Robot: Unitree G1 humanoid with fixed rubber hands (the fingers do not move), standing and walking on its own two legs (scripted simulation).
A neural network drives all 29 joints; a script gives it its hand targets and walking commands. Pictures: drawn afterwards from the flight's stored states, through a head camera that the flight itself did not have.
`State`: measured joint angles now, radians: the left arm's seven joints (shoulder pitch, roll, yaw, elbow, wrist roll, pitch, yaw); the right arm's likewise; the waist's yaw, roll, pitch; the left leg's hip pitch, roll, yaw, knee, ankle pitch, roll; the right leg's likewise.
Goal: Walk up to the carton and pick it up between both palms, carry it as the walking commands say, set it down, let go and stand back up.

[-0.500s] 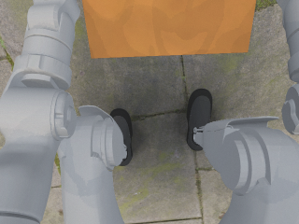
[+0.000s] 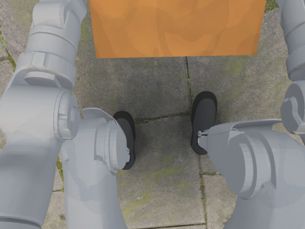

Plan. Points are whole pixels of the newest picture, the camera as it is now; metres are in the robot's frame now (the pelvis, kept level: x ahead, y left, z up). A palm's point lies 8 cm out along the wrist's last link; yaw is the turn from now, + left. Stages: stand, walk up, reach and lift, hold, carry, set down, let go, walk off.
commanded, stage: reach and lift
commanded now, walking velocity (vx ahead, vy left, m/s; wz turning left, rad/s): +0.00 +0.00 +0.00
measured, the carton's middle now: out of the picture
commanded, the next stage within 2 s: none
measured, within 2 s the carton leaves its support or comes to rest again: leaves its support in 0.40 s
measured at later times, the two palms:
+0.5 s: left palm out of the picture +0.55 +0.18 -0.17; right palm out of the picture +0.57 -0.18 -0.17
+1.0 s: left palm out of the picture +0.56 +0.18 -0.11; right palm out of the picture +0.57 -0.18 -0.11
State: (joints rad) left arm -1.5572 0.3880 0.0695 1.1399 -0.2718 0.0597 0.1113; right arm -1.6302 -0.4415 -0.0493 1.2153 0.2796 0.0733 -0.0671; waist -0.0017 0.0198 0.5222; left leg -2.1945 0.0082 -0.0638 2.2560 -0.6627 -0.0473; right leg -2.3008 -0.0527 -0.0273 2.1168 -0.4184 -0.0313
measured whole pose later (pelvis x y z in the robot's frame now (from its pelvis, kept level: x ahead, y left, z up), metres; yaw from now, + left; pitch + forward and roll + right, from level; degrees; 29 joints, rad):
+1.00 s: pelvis -0.02 +0.00 +0.01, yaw +0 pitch +27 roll -1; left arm -1.51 0.40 0.06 0.92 -0.24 0.31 0.15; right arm -1.62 -0.45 -0.08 1.05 0.28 0.30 -0.11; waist 0.00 0.05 0.53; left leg -2.08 -0.01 -0.06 2.25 -0.64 -0.04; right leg -2.17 -0.05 -0.02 2.11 -0.41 -0.02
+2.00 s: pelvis -0.04 +0.01 +0.10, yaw +1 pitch +21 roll -1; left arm -1.37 0.32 0.16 0.69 -0.12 0.49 0.15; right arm -1.47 -0.36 -0.31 0.81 0.10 0.47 -0.07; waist 0.00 0.05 0.53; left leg -1.76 -0.02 -0.05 1.95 -0.56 -0.03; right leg -1.82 -0.05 -0.02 1.82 -0.37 0.00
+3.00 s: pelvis -0.04 +0.01 +0.21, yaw +2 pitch +12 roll -1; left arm -1.14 0.24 0.17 0.59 -0.09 0.52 0.16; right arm -1.23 -0.29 -0.29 0.72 0.07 0.49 -0.06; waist 0.00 0.05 0.52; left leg -1.28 -0.02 -0.05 1.57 -0.50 -0.02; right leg -1.33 -0.05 -0.02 1.46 -0.33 0.01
